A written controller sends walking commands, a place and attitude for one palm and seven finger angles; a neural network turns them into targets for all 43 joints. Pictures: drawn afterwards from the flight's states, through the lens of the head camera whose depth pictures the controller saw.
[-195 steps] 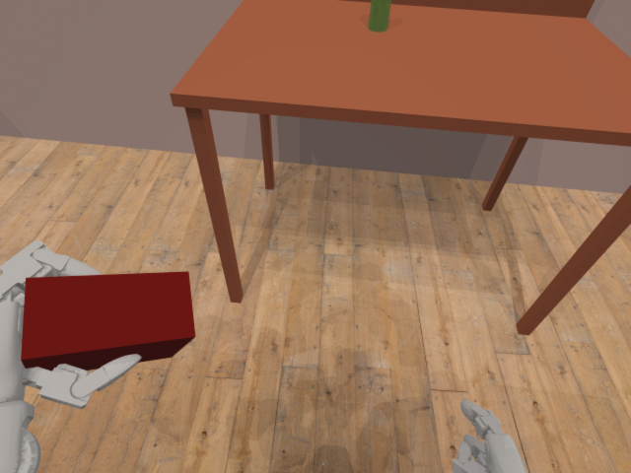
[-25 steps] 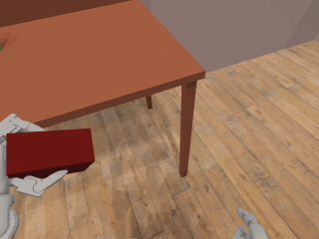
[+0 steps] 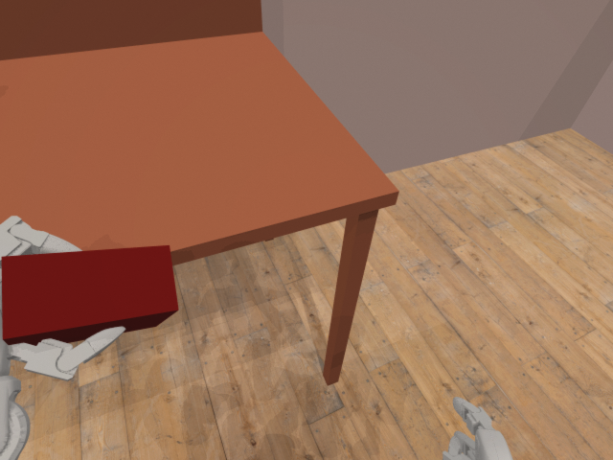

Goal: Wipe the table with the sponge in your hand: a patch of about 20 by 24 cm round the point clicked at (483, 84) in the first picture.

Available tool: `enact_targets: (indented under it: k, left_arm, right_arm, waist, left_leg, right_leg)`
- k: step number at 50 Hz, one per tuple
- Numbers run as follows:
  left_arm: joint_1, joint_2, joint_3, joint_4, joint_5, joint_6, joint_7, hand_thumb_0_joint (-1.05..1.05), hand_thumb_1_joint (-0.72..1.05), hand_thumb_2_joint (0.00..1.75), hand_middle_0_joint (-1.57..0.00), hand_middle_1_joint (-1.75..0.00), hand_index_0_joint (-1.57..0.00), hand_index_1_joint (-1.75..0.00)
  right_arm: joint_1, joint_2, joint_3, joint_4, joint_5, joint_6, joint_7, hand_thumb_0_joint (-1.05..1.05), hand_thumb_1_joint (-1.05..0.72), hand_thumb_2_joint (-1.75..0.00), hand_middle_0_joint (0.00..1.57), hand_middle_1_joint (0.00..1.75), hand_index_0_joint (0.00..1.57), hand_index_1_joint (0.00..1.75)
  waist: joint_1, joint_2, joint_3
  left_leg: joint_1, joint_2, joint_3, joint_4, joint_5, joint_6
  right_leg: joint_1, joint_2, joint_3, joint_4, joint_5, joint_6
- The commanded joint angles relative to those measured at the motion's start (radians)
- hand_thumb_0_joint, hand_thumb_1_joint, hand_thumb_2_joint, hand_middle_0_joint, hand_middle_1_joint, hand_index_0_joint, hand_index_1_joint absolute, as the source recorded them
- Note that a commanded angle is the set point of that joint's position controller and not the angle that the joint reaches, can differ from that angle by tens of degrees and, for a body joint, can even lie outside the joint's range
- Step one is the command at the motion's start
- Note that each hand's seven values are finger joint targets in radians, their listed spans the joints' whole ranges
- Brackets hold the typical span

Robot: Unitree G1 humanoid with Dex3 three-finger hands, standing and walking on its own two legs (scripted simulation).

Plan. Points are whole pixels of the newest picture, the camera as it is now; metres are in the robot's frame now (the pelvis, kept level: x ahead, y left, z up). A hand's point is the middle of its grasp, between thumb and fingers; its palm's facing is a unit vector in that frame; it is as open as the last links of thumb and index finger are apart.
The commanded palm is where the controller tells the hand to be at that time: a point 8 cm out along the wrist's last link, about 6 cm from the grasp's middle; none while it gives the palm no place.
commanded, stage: take the last steps up to it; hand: left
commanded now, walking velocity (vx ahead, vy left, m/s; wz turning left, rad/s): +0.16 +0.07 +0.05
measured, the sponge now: (118, 295) +0.23 +0.21 +0.16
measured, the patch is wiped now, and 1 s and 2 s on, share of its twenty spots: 0.00 0.00 0.00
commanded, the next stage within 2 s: come to a stop and stand still in 0.08 s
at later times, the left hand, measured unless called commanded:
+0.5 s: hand (117, 277) +0.25 +0.21 +0.17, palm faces +0.37 -0.81 -0.45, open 10.2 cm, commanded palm +0.18 +0.26 +0.19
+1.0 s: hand out of the picture +0.17 +0.33 +0.18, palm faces +0.47 -0.80 -0.37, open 10.2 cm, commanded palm +0.12 +0.34 +0.19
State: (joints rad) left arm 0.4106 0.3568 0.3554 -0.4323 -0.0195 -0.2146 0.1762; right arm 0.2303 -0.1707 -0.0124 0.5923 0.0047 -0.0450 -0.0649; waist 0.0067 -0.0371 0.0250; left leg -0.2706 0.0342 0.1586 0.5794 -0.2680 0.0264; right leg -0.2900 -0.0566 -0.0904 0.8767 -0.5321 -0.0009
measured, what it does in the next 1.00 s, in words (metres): steps on the spot: right foot, then left foot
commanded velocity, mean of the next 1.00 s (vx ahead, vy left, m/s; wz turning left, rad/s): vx -0.01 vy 0.04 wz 0.00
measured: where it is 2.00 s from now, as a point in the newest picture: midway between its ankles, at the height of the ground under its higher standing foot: outside the picture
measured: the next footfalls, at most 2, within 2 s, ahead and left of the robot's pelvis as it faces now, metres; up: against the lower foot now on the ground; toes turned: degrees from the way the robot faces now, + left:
right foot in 0.20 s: +0.09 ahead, -0.12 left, +0.00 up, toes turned -7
left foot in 0.58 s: +0.07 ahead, +0.12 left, +0.00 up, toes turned +7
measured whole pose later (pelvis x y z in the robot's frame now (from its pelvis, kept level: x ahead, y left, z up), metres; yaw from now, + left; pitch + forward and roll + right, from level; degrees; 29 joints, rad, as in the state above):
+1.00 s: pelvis -0.04 +0.05 +0.01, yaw +2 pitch -5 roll -2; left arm 0.33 0.38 0.39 -0.38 -0.01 -0.22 0.10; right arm 0.25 -0.13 0.06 0.56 0.00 -0.14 0.01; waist 0.05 -0.01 0.09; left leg -0.25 -0.01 0.12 0.53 -0.20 0.08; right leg -0.26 -0.03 0.00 0.54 -0.31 0.00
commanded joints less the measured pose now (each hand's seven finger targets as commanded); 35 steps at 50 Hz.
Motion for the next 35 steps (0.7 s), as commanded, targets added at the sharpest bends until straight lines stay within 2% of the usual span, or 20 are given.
enact_targets:
  k: [1,3,6,9,10,12,13,15,17,18,20,23,25,27,28,29,30,31,33,35]
  left_arm:
    - [-0.146,0.209,0.101,-0.359,0.01,-0.08,0.012,0.0,0.1,1.3,-1.2,-1.6,-1.2,-1.6]
    - [-0.051,0.175,0.099,-0.369,-0.001,-0.068,0.01,0.0,0.1,1.3,-1.2,-1.6,-1.2,-1.6]
    - [0.029,0.166,0.127,-0.324,-0.014,-0.059,0.01,0.0,0.1,1.3,-1.2,-1.6,-1.2,-1.6]
    - [0.017,0.15,0.129,-0.211,-0.015,-0.044,0.006,0.0,0.1,1.3,-1.2,-1.6,-1.2,-1.6]
    - [0.012,0.144,0.121,-0.191,-0.013,-0.041,0.005,0.0,0.1,1.3,-1.2,-1.6,-1.2,-1.6]
    - [-0.03,0.188,0.131,-0.145,-0.011,-0.029,0.008,0.0,0.1,1.3,-1.2,-1.6,-1.2,-1.6]
    - [-0.046,0.164,0.119,-0.105,-0.02,-0.018,0.0,0.0,0.1,1.3,-1.2,-1.6,-1.2,-1.6]
    - [-0.07,0.175,0.115,-0.126,-0.017,-0.021,-0.001,0.0,0.1,1.3,-1.2,-1.6,-1.2,-1.6]
    - [-0.037,0.178,0.121,-0.164,-0.004,-0.046,0.003,0.0,0.1,1.3,-1.2,-1.6,-1.2,-1.6]
    - [-0.028,0.187,0.129,-0.193,0.001,-0.055,0.007,0.0,0.1,1.3,-1.2,-1.6,-1.2,-1.6]
    - [-0.032,0.21,0.142,-0.292,0.002,-0.068,0.016,0.0,0.1,1.3,-1.2,-1.6,-1.2,-1.6]
    - [0.087,0.215,0.173,-0.365,-0.002,-0.065,0.03,0.0,0.1,1.3,-1.2,-1.6,-1.2,-1.6]
    - [0.129,0.216,0.19,-0.406,-0.008,-0.06,0.037,0.0,0.1,1.3,-1.2,-1.6,-1.2,-1.6]
    - [0.142,0.203,0.19,-0.418,-0.012,-0.051,0.036,0.0,0.1,1.3,-1.2,-1.6,-1.2,-1.6]
    - [-0.858,0.924,0.732,-0.492,0.082,-0.153,0.022,0.0,0.1,1.3,-1.2,-1.6,-1.2,-1.6]
    - [-0.236,0.355,0.352,0.108,0.007,-0.116,-0.021,0.0,0.1,1.3,-1.2,-1.6,-1.2,-1.6]
    - [-0.146,0.29,0.298,-0.027,-0.026,-0.105,-0.008,0.0,0.1,1.3,-1.2,-1.6,-1.2,-1.6]
    - [-0.134,0.267,0.266,0.079,-0.019,-0.102,-0.028,0.0,0.1,1.3,-1.2,-1.6,-1.2,-1.6]
    - [-0.064,0.239,0.199,-0.082,-0.026,-0.115,-0.056,0.0,0.1,1.3,-1.2,-1.6,-1.2,-1.6]
    - [-0.046,0.089,0.038,-0.197,-0.028,-0.114,-0.082,0.0,0.1,1.3,-1.2,-1.6,-1.2,-1.6]
  right_arm:
    - [-0.089,-0.138,-0.042,-0.13,0.0,-0.083,0.0,0.0,-0.9,-0.9,0.2,0.3,0.2,0.3]
    - [-0.077,-0.141,-0.043,-0.13,0.001,-0.095,0.011,0.0,-0.9,-0.9,0.2,0.3,0.2,0.3]
    - [-0.075,-0.137,-0.034,-0.124,-0.001,-0.096,0.014,0.0,-0.9,-0.9,0.2,0.3,0.2,0.3]
    - [-0.083,-0.133,-0.03,-0.114,0.004,-0.08,0.004,0.0,-0.9,-0.9,0.2,0.3,0.2,0.3]
    - [-0.078,-0.126,-0.031,-0.115,0.007,-0.074,0.001,0.0,-0.9,-0.9,0.2,0.3,0.2,0.3]
    - [-0.083,-0.103,-0.017,-0.124,0.001,-0.064,0.002,0.0,-0.9,-0.9,0.2,0.3,0.2,0.3]
    - [-0.097,-0.118,-0.031,-0.118,0.007,-0.067,0.007,0.0,-0.9,-0.9,0.2,0.3,0.2,0.3]
    - [-0.129,-0.12,-0.027,-0.116,0.01,-0.057,0.013,0.0,-0.9,-0.9,0.2,0.3,0.2,0.3]
    - [-0.131,-0.104,-0.01,-0.116,0.001,-0.046,0.008,0.0,-0.9,-0.9,0.2,0.3,0.2,0.3]
    - [-0.14,-0.098,-0.004,-0.121,-0.002,-0.043,0.005,0.0,-0.9,-0.9,0.2,0.3,0.2,0.3]
    - [-0.171,-0.098,-0.006,-0.141,-0.004,-0.041,-0.004,0.0,-0.9,-0.9,0.2,0.3,0.2,0.3]
    - [-0.153,-0.1,-0.019,-0.174,-0.01,-0.038,-0.007,0.0,-0.9,-0.9,0.2,0.3,0.2,0.3]
    - [-0.126,-0.106,-0.031,-0.18,-0.008,-0.029,-0.004,0.0,-0.9,-0.9,0.2,0.3,0.2,0.3]
    - [-0.101,-0.113,-0.04,-0.189,-0.008,-0.017,-0.004,0.0,-0.9,-0.9,0.2,0.3,0.2,0.3]
    - [0.004,-0.13,-0.076,-0.16,-0.052,-0.123,-0.004,0.0,-0.9,-0.9,0.2,0.3,0.2,0.3]
    - [-0.002,-0.093,-0.085,-0.106,-0.019,-0.132,0.012,0.0,-0.9,-0.9,0.2,0.3,0.2,0.3]
    - [-0.035,-0.146,-0.084,-0.147,0.02,-0.122,0.028,0.0,-0.9,-0.9,0.2,0.3,0.2,0.3]
    - [-0.001,-0.156,-0.075,-0.146,0.02,-0.127,0.04,0.0,-0.9,-0.9,0.2,0.3,0.2,0.3]
    - [-0.043,-0.17,-0.075,-0.16,0.015,-0.128,0.057,0.0,-0.9,-0.9,0.2,0.3,0.2,0.3]
    - [-0.094,-0.152,-0.06,-0.189,0.019,-0.152,0.091,0.0,-0.9,-0.9,0.2,0.3,0.2,0.3]
  waist:
    - [0.001,0.278,-0.064]
    - [0.001,0.287,-0.1]
    - [-0.009,0.274,-0.121]
    - [-0.006,0.165,-0.113]
    - [-0.014,0.091,-0.117]
    - [-0.025,-0.204,-0.1]
    - [-0.007,-0.25,-0.094]
    - [-0.012,-0.17,-0.071]
    - [-0.013,-0.119,-0.104]
    - [-0.01,-0.109,-0.121]
    - [-0.003,-0.087,-0.149]
    - [0.025,-0.083,-0.198]
    - [0.009,-0.07,-0.238]
    - [-0.01,-0.039,-0.26]
    - [0.065,-0.081,-0.126]
    - [0.033,-0.072,-0.262]
    - [0.015,0.06,-0.234]
    - [0.024,0.086,-0.266]
    - [0.025,0.261,-0.238]
    - [0.033,0.301,-0.153]
  left_leg:
    - [0.142,0.296,-0.375,-0.262,0.177,0.181]
    - [0.103,0.238,-0.265,-0.252,0.213,0.143]
    - [0.059,0.224,-0.219,-0.239,0.185,0.115]
    - [-0.014,0.196,-0.162,-0.129,0.055,0.06]
    - [-0.02,0.157,-0.112,-0.054,0.018,0.029]
    - [-0.195,0.001,-0.044,0.21,-0.172,-0.042]
    - [-0.215,-0.006,-0.106,0.36,-0.25,-0.053]
    - [-0.256,0.013,-0.176,0.483,-0.235,-0.067]
    - [-0.236,0.016,-0.155,0.448,-0.206,-0.073]
    - [-0.215,0.012,-0.136,0.396,-0.184,-0.071]
    - [-0.173,0.003,-0.106,0.294,-0.154,-0.068]
    - [-0.131,-0.016,-0.075,0.148,-0.132,-0.061]
    - [-0.085,-0.019,-0.08,0.032,-0.069,-0.064]
    - [0.044,-0.022,-0.069,-0.106,0.103,-0.069]
    - [-0.169,-0.017,0.007,-0.091,0.12,-0.078]
    - [-0.051,-0.023,-0.135,-0.075,0.224,-0.043]
    - [0.064,0.0,-0.104,-0.123,0.303,-0.043]
    - [0.127,0.033,-0.056,-0.087,0.347,-0.046]
    - [0.177,0.091,-0.148,-0.106,0.537,-0.002]
    - [0.114,0.142,-0.18,-0.167,0.508,0.021]
  right_leg:
    - [-0.206,-0.028,0.041,0.067,0.017,0.016]
    - [-0.106,-0.002,-0.005,-0.031,0.078,0.018]
    - [-0.011,0.031,-0.058,-0.162,0.122,0.029]
    - [0.132,0.036,-0.065,-0.404,0.233,0.026]
    - [0.151,-0.005,-0.005,-0.473,0.3,0.01]
    - [0.208,-0.278,0.385,-0.544,0.608,-0.109]
    - [0.183,-0.334,0.43,-0.566,0.675,-0.152]
    - [0.179,-0.35,0.401,-0.529,0.869,-0.17]
    - [0.237,-0.305,0.217,-0.465,1.067,-0.143]
    - [0.245,-0.282,0.163,-0.452,1.097,-0.124]
    - [0.267,-0.273,0.134,-0.44,1.11,-0.115]
    - [0.305,-0.26,0.149,-0.425,1.092,-0.127]
    - [0.33,-0.251,0.141,-0.392,1.037,-0.117]
    - [0.268,-0.201,0.115,-0.348,0.911,-0.075]
    - [0.159,-0.138,0.186,-0.345,0.973,-0.066]
    - [0.214,-0.191,0.23,-0.317,0.895,-0.108]
    - [0.185,-0.139,0.211,-0.301,0.841,-0.086]
    - [0.149,-0.103,0.164,-0.328,0.729,-0.06]
    - [0.088,-0.045,0.065,-0.289,0.578,-0.017]
    - [0.065,0.002,0.028,-0.247,0.353,-0.008]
